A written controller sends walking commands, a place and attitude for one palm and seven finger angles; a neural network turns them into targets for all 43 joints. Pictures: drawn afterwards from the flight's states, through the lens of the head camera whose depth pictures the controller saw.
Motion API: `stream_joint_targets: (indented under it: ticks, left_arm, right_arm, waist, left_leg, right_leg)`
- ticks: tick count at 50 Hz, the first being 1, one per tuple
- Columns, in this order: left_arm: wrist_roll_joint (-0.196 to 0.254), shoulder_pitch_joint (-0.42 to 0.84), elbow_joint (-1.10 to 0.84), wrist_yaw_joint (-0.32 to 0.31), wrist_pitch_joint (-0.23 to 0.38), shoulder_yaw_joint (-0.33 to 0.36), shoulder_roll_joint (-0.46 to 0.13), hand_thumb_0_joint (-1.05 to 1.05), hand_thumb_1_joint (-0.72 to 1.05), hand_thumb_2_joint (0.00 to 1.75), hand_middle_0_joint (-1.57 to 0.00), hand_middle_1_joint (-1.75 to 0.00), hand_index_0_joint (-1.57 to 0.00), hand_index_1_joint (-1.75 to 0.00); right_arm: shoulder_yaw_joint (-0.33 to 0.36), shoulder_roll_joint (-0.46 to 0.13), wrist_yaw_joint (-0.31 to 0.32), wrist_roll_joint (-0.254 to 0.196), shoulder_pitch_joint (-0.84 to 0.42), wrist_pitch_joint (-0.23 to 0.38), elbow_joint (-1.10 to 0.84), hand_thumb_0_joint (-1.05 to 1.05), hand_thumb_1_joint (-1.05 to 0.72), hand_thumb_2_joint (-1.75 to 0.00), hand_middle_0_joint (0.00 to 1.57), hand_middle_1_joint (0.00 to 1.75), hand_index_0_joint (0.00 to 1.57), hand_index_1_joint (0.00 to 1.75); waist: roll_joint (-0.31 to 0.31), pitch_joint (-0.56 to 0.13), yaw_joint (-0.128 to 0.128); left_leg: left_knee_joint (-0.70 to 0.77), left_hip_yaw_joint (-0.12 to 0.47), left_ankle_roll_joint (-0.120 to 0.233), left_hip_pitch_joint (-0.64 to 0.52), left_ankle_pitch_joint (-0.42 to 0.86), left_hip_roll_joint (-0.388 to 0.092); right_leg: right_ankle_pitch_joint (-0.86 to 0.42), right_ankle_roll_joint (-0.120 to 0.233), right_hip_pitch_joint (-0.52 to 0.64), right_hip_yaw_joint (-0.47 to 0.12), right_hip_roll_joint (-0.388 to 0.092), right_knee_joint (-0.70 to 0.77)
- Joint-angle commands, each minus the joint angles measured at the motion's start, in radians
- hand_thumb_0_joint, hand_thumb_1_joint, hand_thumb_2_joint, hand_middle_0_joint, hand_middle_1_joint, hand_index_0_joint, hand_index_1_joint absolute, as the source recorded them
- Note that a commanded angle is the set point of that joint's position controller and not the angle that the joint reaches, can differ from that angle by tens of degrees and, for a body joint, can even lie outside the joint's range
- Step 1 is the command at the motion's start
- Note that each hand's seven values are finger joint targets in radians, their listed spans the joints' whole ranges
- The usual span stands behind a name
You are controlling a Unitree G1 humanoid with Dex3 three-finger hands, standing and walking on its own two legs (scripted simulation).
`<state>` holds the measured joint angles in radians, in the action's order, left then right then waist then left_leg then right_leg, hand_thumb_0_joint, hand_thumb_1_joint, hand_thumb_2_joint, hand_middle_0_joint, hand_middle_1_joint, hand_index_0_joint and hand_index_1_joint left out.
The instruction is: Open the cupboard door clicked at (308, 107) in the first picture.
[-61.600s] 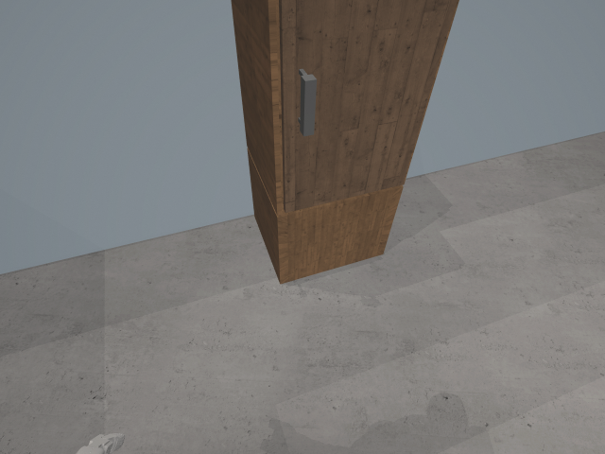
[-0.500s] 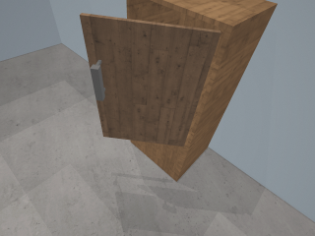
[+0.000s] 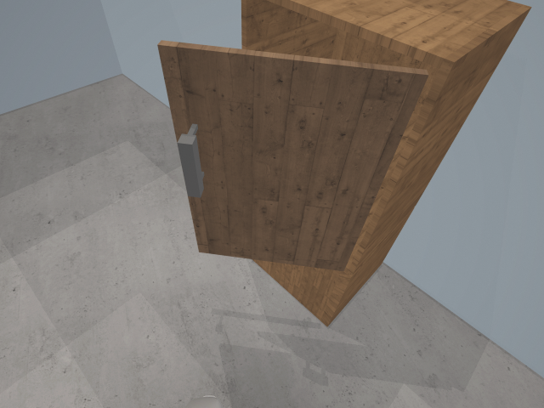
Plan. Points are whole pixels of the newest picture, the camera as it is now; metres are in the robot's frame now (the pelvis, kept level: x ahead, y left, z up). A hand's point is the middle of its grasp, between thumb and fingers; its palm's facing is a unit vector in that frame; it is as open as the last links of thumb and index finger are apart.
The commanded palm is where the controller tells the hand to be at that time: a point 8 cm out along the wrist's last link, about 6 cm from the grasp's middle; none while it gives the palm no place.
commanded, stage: come to a stop and stand still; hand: left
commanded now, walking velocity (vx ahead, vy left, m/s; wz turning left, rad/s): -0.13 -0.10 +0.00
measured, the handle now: (194, 160) +0.54 +0.20 +0.03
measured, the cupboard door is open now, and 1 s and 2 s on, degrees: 37 37 37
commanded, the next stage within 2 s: look again from close up in 0.88 s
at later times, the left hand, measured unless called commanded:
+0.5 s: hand out of the picture +0.06 +0.22 -0.18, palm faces -0.01 -0.97 -0.22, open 7.4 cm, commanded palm none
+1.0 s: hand out of the picture -0.06 +0.16 -0.18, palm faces +0.04 -0.99 -0.12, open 7.3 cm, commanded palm none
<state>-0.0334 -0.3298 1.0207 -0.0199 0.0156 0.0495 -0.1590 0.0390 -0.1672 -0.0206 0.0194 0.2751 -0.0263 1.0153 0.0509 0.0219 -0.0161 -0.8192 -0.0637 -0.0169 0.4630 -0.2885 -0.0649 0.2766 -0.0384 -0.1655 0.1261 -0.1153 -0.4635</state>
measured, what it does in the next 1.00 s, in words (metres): steps on the spot: left foot, then right foot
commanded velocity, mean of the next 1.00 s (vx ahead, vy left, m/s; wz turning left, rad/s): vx -0.04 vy -0.08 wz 0.00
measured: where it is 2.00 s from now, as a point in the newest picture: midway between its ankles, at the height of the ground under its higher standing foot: outside the picture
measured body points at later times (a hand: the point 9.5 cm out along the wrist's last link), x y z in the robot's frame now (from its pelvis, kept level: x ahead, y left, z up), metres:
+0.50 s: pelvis -0.01 +0.03 -0.01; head +0.01 +0.03 +0.44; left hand +0.06 +0.27 -0.16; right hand +0.03 -0.21 -0.16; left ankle +0.07 +0.16 -0.74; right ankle -0.03 -0.08 -0.74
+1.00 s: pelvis -0.03 +0.02 +0.00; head -0.03 +0.03 +0.45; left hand -0.06 +0.22 -0.17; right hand -0.05 -0.19 -0.16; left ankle -0.02 +0.12 -0.74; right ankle -0.03 -0.08 -0.74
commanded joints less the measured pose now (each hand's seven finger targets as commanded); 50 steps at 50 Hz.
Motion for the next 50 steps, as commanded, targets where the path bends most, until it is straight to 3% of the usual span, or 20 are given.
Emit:
stream_joint_targets:
  ticks: [1,2,3,4,5,6,8,12,20,22,23,25,27,30,35,37,41,48,49,50]
  left_arm:
    - [-0.003,0.011,-0.06,-0.008,-0.004,0.042,-0.19,0.0,0.9,0.9,-0.2,-0.3,-0.2,-0.3]
    - [0.001,-0.017,-0.053,-0.008,-0.013,0.032,-0.156,0.0,0.9,0.9,-0.2,-0.3,-0.2,-0.3]
    - [0.011,-0.064,-0.056,-0.007,-0.022,0.02,-0.099,0.0,0.9,0.9,-0.2,-0.3,-0.2,-0.3]
    - [0.018,-0.088,-0.064,-0.01,-0.033,0.007,-0.059,0.0,0.9,0.9,-0.2,-0.3,-0.2,-0.3]
    - [0.016,-0.084,-0.077,-0.014,-0.038,0.002,-0.068,0.0,0.9,0.9,-0.2,-0.3,-0.2,-0.3]
    - [0.015,-0.071,-0.075,-0.013,-0.029,-0.005,-0.047,0.0,0.9,0.9,-0.2,-0.3,-0.2,-0.3]
    - [0.013,-0.068,-0.028,-0.011,-0.03,-0.003,-0.051,0.0,0.9,0.9,-0.2,-0.3,-0.2,-0.3]
    - [0.012,-0.026,-0.05,0.003,-0.053,0.01,-0.087,0.0,0.9,0.9,-0.2,-0.3,-0.2,-0.3]
    - [0.009,0.004,-0.09,0.015,-0.063,0.016,-0.061,0.0,0.9,0.9,-0.2,-0.3,-0.2,-0.3]
    - [0.011,-0.071,-0.064,0.013,-0.059,0.02,-0.058,0.0,0.9,0.9,-0.2,-0.3,-0.2,-0.3]
    - [0.006,-0.113,-0.055,0.008,-0.054,0.023,-0.079,0.0,0.9,0.9,-0.2,-0.3,-0.2,-0.3]
    - [-0.003,-0.05,-0.089,-0.006,-0.038,0.026,-0.188,0.0,0.9,0.9,-0.2,-0.3,-0.2,-0.3]
    - [0.002,0.09,-0.124,-0.01,-0.025,0.014,-0.157,0.0,0.9,0.9,-0.2,-0.3,-0.2,-0.3]
    - [0.01,0.117,-0.115,-0.014,-0.011,0.002,-0.114,0.0,0.9,0.9,-0.2,-0.3,-0.2,-0.3]
    - [0.02,0.025,-0.061,-0.01,-0.01,-0.007,-0.1,0.0,0.9,0.9,-0.2,-0.3,-0.2,-0.3]
    - [0.031,-0.036,-0.041,-0.005,-0.01,-0.018,-0.049,0.0,0.9,0.9,-0.2,-0.3,-0.2,-0.3]
    - [0.03,-0.032,0.018,-0.005,-0.003,-0.027,-0.056,0.0,0.9,0.9,-0.2,-0.3,-0.2,-0.3]
    - [0.026,-0.054,0.073,-0.008,0.004,-0.042,-0.037,0.0,0.9,0.9,-0.2,-0.3,-0.2,-0.3]
    - [0.008,-0.132,0.099,-0.051,0.022,-0.049,-0.08,0.0,0.9,0.9,-0.2,-0.3,-0.2,-0.3]
    - [0.009,-0.109,0.087,-0.046,0.043,-0.044,-0.114,0.0,0.9,0.9,-0.2,-0.3,-0.2,-0.3]
  right_arm:
    - [0.002,-0.021,0.003,-0.005,0.087,0.033,-0.035,0.0,-0.9,-0.9,0.2,0.3,0.2,0.3]
    - [0.007,-0.057,0.01,-0.004,0.131,0.042,-0.021,0.0,-0.9,-0.9,0.2,0.3,0.2,0.3]
    - [0.024,-0.137,0.02,0.003,0.17,0.054,-0.025,0.0,-0.9,-0.9,0.2,0.3,0.2,0.3]
    - [0.031,-0.202,0.034,0.003,0.175,0.054,-0.034,0.0,-0.9,-0.9,0.2,0.3,0.2,0.3]
    - [0.031,-0.207,0.043,0.004,0.138,0.047,-0.053,0.0,-0.9,-0.9,0.2,0.3,0.2,0.3]
    - [0.026,-0.197,0.047,0.012,0.076,0.054,-0.066,0.0,-0.9,-0.9,0.2,0.3,0.2,0.3]
    - [0.011,-0.145,0.058,0.011,0.011,0.058,-0.051,0.0,-0.9,-0.9,0.2,0.3,0.2,0.3]
    - [0.027,-0.172,0.078,0.009,0.045,0.041,-0.035,0.0,-0.9,-0.9,0.2,0.3,0.2,0.3]
    - [0.049,-0.185,0.073,0.02,-0.024,0.024,-0.047,0.0,-0.9,-0.9,0.2,0.3,0.2,0.3]
    - [0.051,-0.181,0.06,0.016,-0.04,0.012,-0.054,0.0,-0.9,-0.9,0.2,0.3,0.2,0.3]
    - [0.047,-0.151,0.053,0.01,-0.048,0.006,-0.059,0.0,-0.9,-0.9,0.2,0.3,0.2,0.3]
    - [0.015,-0.025,0.04,-0.003,-0.081,-0.008,-0.097,0.0,-0.9,-0.9,0.2,0.3,0.2,0.3]
    - [0.023,-0.053,0.027,0.003,-0.064,-0.017,-0.072,0.0,-0.9,-0.9,0.2,0.3,0.2,0.3]
    - [0.017,-0.038,0.028,0.001,0.015,-0.013,-0.013,0.0,-0.9,-0.9,0.2,0.3,0.2,0.3]
    - [-0.008,0.004,0.041,-0.005,0.074,0.018,0.032,0.0,-0.9,-0.9,0.2,0.3,0.2,0.3]
    - [-0.013,-0.046,0.053,0.001,0.063,0.042,0.035,0.0,-0.9,-0.9,0.2,0.3,0.2,0.3]
    - [-0.025,-0.037,0.061,-0.008,0.032,0.051,0.061,0.0,-0.9,-0.9,0.2,0.3,0.2,0.3]
    - [-0.032,-0.015,0.061,-0.011,0.07,0.041,0.102,0.0,-0.9,-0.9,0.2,0.3,0.2,0.3]
    - [-0.023,-0.088,0.044,-0.016,-0.057,0.052,0.031,0.0,-0.9,-0.9,0.2,0.3,0.2,0.3]
    - [-0.037,-0.045,0.039,-0.015,-0.026,0.048,0.001,0.0,-0.9,-0.9,0.2,0.3,0.2,0.3]
  waist:
    - [0.094,0.049,0.029]
    - [-0.008,0.006,0.038]
    - [-0.27,-0.052,0.039]
    - [-0.405,-0.093,0.035]
    - [-0.268,-0.052,0.032]
    - [-0.181,-0.02,0.011]
    - [-0.269,-0.054,0.01]
    - [-0.207,-0.096,0.039]
    - [-0.216,-0.066,0.029]
    - [-0.186,-0.067,-0.008]
    - [-0.101,-0.057,-0.027]
    - [0.242,0.045,-0.022]
    - [0.126,0.057,0.021]
    - [0.101,0.088,0.05]
    - [-0.019,0.046,0.029]
    - [-0.184,0.014,-0.012]
    - [-0.173,-0.006,-0.015]
    - [-0.034,0.061,0.008]
    - [-0.114,0.124,-0.041]
    - [-0.046,0.104,0.021]
  left_leg:
    - [0.257,-0.079,-0.019,-0.259,0.112,0.062]
    - [0.334,-0.038,-0.02,-0.338,0.158,0.03]
    - [0.397,0.156,0.023,-0.383,0.346,-0.129]
    - [0.512,0.359,0.118,-0.33,0.458,-0.285]
    - [0.539,0.389,0.195,-0.221,0.386,-0.335]
    - [0.541,0.364,0.212,-0.176,0.367,-0.316]
    - [0.498,0.276,0.183,-0.223,0.545,-0.26]
    - [0.438,0.218,0.208,-0.328,0.781,-0.283]
    - [0.49,0.216,0.182,-0.218,0.346,-0.259]
    - [0.503,0.188,0.135,-0.083,0.047,-0.207]
    - [0.453,0.14,0.091,0.005,-0.09,-0.136]
    - [0.117,0.0,0.002,0.084,-0.205,0.037]
    - [-0.052,0.058,0.02,-0.025,-0.143,0.023]
    - [-0.077,0.034,0.01,-0.056,-0.064,0.019]
    - [0.4,0.032,0.008,-0.277,0.079,0.022]
    - [0.479,0.182,0.065,-0.243,0.228,-0.105]
    - [0.494,0.143,0.065,-0.189,0.222,-0.081]
    - [0.513,0.1,0.041,-0.228,0.06,-0.039]
    - [0.298,0.046,0.007,-0.182,0.047,-0.023]
    - [0.301,0.055,0.001,-0.2,0.024,-0.006]
  right_leg:
    - [-0.032,0.114,-0.21,-0.072,-0.129,0.063]
    - [-0.011,0.094,-0.206,-0.054,-0.086,-0.074]
    - [0.157,0.041,-0.25,0.005,0.003,-0.237]
    - [0.368,0.015,-0.261,-0.034,0.058,-0.381]
    - [0.358,0.033,-0.212,-0.097,0.045,-0.469]
    - [0.307,0.041,-0.216,-0.102,0.033,-0.482]
    - [0.239,0.032,-0.213,-0.122,0.036,-0.5]
    - [0.221,0.016,-0.279,-0.123,0.083,-0.558]
    - [0.192,0.032,-0.142,-0.084,0.092,-0.261]
    - [0.063,0.046,0.035,-0.05,0.107,-0.076]
    - [0.003,0.052,0.123,-0.062,0.091,0.038]
    - [0.245,0.172,-0.081,-0.421,-0.215,0.313]
    - [0.308,0.193,-0.256,-0.338,-0.169,0.319]
    - [0.042,0.185,-0.221,-0.21,-0.096,0.254]
    - [-0.046,0.151,-0.154,-0.19,-0.043,0.093]
    - [-0.072,0.085,-0.099,-0.156,0.034,0.047]
    - [-0.167,0.067,0.048,-0.143,0.025,0.068]
    - [-0.072,0.075,-0.023,-0.166,0.004,0.158]
    - [-0.275,0.049,-0.1,-0.221,-0.043,0.159]
    - [-0.396,0.075,-0.115,-0.247,-0.105,0.161]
